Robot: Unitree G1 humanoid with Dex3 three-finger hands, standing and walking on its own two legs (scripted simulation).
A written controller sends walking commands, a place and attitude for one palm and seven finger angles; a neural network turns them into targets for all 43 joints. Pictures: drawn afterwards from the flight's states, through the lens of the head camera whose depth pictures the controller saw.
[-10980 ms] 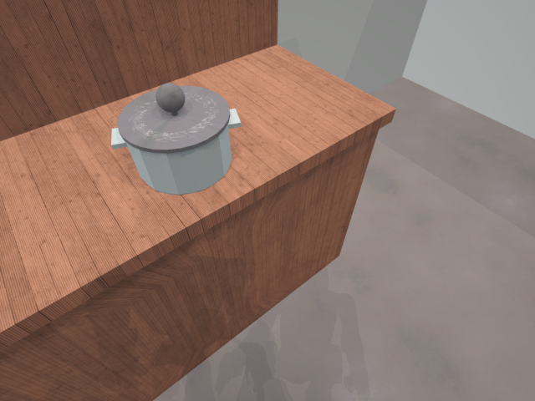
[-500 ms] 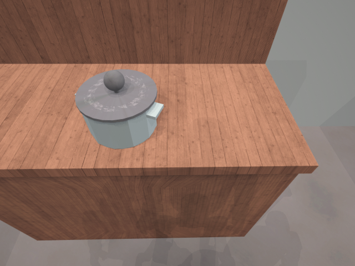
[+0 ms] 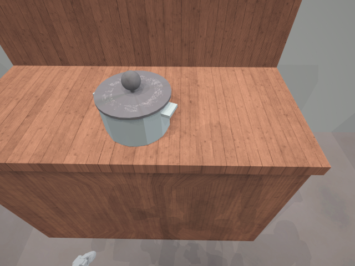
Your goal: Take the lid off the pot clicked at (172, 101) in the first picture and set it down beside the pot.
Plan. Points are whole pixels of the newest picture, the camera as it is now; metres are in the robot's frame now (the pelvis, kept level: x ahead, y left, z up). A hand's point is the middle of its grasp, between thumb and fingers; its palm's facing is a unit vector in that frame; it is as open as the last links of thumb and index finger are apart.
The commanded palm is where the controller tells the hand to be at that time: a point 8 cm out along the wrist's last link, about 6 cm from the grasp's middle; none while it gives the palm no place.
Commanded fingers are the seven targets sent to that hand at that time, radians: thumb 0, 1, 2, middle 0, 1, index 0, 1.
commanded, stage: lift the closed hand beside the body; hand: left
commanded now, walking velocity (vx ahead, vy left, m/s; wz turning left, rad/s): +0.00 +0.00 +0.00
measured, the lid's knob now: (131, 80) +0.52 +0.17 +0.15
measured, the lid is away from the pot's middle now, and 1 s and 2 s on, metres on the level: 0.00 0.00 0.00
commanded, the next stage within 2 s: raise the hand higher, near the body in 0.50 s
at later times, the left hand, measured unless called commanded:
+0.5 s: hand out of the picture +0.10 +0.22 +0.02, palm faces +0.28 -0.91 -0.29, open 3.1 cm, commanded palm +0.06 +0.27 +0.05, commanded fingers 0.00 0.90 0.90 -1.30 -1.50 -1.30 -1.50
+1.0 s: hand (33, 252) +0.12 +0.25 +0.09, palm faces +0.32 -0.85 -0.41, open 3.1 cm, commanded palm +0.07 +0.29 +0.12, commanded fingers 0.00 0.90 0.90 -1.30 -1.50 -1.30 -1.50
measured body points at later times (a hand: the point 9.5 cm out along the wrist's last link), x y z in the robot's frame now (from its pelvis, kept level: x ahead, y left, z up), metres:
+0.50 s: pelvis -0.03 +0.01 +0.00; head -0.05 +0.00 +0.45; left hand +0.08 +0.27 +0.04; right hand +0.19 -0.19 -0.05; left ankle +0.00 +0.12 -0.74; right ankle -0.04 -0.12 -0.74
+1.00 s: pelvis -0.02 +0.01 +0.00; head -0.05 +0.00 +0.45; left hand +0.10 +0.29 +0.11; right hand +0.17 -0.21 -0.06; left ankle +0.00 +0.12 -0.74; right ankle -0.04 -0.12 -0.74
